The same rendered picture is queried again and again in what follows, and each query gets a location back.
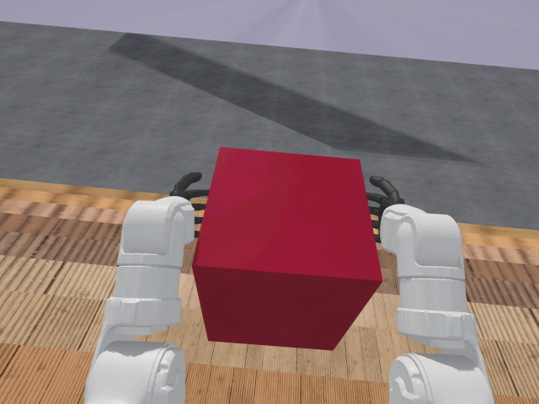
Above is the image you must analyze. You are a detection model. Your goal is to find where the left robot forearm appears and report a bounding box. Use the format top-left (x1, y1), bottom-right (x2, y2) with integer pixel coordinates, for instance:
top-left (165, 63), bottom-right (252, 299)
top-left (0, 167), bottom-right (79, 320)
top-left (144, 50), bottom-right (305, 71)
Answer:
top-left (83, 196), bottom-right (195, 404)

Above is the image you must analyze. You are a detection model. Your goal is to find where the robot left upper arm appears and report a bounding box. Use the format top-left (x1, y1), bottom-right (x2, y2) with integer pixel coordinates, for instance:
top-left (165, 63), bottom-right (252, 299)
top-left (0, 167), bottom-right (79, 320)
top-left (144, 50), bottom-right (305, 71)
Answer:
top-left (85, 341), bottom-right (185, 404)

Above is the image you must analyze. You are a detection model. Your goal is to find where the carton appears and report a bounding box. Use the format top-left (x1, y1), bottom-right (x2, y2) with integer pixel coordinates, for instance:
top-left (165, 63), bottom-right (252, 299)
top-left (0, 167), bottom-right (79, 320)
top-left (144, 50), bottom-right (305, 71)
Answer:
top-left (192, 147), bottom-right (383, 350)

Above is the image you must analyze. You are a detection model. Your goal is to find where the robot right hand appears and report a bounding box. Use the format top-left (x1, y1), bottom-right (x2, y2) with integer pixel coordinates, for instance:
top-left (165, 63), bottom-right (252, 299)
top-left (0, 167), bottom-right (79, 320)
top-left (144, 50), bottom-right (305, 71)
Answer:
top-left (366, 176), bottom-right (404, 244)

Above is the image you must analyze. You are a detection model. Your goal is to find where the robot right upper arm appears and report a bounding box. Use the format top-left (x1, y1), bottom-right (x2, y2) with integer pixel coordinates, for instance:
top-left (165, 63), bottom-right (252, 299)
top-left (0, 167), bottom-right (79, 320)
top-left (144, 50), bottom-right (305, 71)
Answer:
top-left (389, 353), bottom-right (494, 404)

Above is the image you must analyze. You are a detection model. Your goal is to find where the right robot forearm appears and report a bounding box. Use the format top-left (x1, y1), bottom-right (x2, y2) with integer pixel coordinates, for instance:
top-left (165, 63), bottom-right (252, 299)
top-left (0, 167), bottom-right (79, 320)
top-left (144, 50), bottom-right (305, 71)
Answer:
top-left (380, 204), bottom-right (494, 403)

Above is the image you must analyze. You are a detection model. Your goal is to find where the robot left hand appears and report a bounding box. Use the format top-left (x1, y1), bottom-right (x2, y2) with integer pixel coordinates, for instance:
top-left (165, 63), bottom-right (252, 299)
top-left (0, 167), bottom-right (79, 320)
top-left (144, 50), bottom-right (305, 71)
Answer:
top-left (169, 172), bottom-right (210, 238)

